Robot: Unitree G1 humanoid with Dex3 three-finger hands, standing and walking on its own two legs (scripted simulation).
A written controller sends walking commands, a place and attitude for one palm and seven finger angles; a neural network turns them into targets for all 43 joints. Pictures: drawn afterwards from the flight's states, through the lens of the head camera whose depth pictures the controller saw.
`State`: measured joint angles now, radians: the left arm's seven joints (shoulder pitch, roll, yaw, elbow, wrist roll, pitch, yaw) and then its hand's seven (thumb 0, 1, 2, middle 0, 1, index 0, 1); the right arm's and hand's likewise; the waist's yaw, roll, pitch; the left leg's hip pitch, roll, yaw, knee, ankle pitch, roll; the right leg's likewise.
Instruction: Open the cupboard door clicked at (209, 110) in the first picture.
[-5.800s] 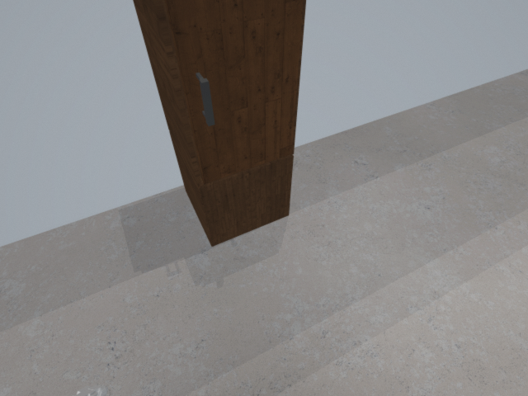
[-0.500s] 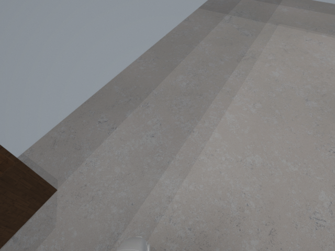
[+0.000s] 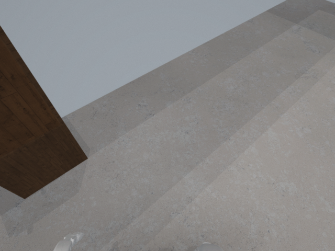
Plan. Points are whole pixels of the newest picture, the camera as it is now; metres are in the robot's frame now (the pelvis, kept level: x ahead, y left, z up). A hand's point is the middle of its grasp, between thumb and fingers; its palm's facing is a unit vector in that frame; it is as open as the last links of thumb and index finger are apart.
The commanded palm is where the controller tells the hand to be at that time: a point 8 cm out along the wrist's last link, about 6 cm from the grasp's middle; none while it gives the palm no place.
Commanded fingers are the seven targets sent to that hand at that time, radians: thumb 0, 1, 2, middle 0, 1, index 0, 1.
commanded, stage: turn to face it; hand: left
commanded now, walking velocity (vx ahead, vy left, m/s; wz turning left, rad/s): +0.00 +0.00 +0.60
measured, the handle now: out of the picture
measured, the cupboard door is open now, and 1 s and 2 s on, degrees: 0 0 0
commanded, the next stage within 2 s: take the last steps up to it in 1.08 s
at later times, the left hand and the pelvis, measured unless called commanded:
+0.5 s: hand out of the picture -0.02 +0.18 -0.16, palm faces +0.35 -0.89 -0.28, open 7.4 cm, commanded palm none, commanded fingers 0.00 0.90 0.90 -0.20 -0.30 -0.20 -0.30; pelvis +0.00 -0.03 +0.00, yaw +20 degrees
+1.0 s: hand out of the picture -0.02 +0.19 -0.15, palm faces +0.56 -0.78 -0.28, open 7.4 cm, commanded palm none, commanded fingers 0.00 0.90 0.90 -0.20 -0.30 -0.20 -0.30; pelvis +0.01 -0.04 -0.01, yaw +34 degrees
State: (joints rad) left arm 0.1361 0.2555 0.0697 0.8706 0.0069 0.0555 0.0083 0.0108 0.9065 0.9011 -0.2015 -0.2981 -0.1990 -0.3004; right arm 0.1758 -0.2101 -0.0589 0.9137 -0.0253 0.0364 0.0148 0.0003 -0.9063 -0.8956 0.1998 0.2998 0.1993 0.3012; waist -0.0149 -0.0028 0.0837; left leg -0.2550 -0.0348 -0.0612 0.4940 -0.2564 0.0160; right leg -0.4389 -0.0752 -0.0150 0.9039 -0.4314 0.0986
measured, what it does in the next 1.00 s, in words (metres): steps on the spot, turning left: right foot, then left foot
